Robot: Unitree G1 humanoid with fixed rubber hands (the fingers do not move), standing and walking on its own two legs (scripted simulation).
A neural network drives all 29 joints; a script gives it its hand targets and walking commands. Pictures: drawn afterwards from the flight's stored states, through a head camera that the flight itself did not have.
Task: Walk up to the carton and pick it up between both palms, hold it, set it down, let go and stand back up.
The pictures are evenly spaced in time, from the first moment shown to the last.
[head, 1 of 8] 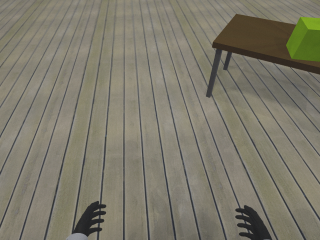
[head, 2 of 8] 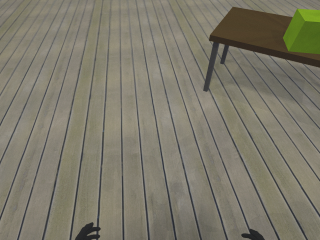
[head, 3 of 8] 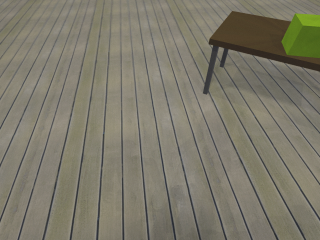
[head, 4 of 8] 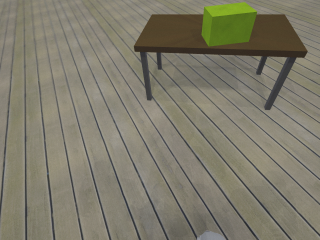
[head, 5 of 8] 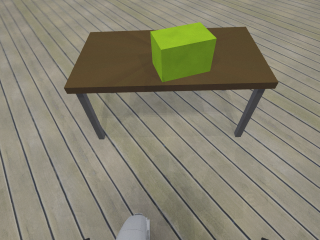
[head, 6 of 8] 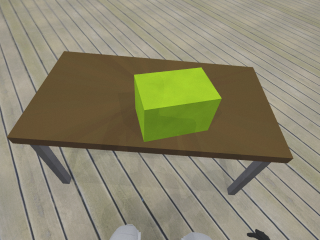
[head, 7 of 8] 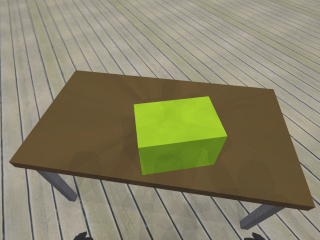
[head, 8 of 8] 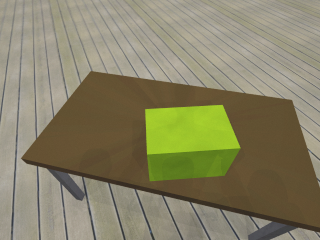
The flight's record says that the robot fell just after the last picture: no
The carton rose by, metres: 0.00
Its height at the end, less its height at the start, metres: +0.00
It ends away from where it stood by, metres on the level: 0.00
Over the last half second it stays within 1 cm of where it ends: yes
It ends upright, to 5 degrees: yes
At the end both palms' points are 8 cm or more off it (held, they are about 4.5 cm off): yes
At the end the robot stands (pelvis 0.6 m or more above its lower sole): yes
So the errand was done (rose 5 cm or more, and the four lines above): no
